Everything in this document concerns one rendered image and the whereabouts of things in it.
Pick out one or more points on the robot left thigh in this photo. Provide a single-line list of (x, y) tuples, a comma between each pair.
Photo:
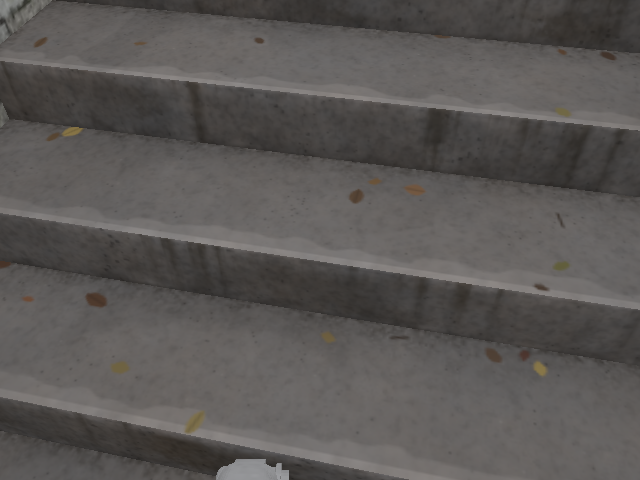
[(253, 469)]

